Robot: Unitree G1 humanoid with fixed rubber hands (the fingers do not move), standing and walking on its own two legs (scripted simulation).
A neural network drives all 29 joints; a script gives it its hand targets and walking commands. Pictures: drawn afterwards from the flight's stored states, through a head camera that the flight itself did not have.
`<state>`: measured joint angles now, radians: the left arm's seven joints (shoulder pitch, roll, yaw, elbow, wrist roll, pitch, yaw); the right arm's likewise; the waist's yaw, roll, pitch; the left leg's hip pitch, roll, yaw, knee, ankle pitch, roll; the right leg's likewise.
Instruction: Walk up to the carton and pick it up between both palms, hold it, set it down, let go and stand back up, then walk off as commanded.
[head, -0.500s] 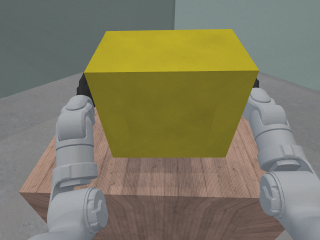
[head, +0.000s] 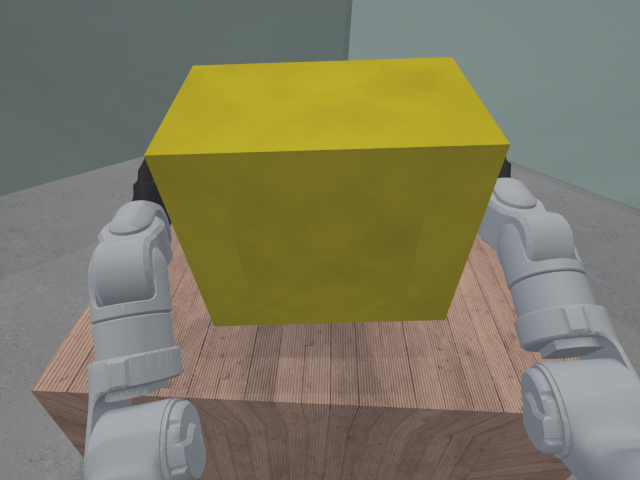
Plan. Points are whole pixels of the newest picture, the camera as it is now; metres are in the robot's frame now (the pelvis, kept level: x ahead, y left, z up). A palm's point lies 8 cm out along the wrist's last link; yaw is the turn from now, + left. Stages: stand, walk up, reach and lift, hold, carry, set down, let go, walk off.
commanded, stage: reach and lift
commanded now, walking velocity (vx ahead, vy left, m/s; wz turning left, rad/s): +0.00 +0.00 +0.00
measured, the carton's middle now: (325, 199) +0.38 -0.01 +0.22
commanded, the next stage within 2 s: hold in 0.26 s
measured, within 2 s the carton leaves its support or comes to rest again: neither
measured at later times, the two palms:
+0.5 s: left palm (149, 182) +0.35 +0.18 +0.27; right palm (496, 166) +0.37 -0.21 +0.27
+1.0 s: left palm (133, 187) +0.35 +0.20 +0.26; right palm (487, 155) +0.36 -0.19 +0.29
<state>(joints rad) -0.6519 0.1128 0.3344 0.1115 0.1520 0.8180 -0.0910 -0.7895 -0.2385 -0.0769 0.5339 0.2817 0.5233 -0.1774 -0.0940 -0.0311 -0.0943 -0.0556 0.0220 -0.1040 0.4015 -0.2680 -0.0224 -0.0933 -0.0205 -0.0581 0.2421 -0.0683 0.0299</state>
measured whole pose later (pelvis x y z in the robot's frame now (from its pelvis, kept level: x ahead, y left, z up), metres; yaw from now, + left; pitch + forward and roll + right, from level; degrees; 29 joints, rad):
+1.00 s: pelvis +0.00 -0.01 +0.00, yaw +1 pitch -3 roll -2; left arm -0.77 0.15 0.38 0.23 0.17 0.89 -0.11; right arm -0.95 -0.28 -0.04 0.64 0.31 0.68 -0.21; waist -0.06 -0.01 -0.18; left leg -0.10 0.02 -0.11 0.41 -0.26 -0.03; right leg -0.14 -0.01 -0.04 0.27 -0.08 0.02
